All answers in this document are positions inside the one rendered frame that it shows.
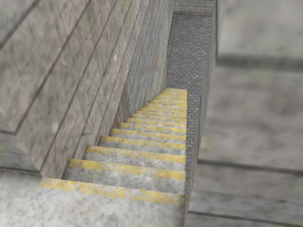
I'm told stairs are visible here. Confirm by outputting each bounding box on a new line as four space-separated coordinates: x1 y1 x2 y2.
62 88 187 195

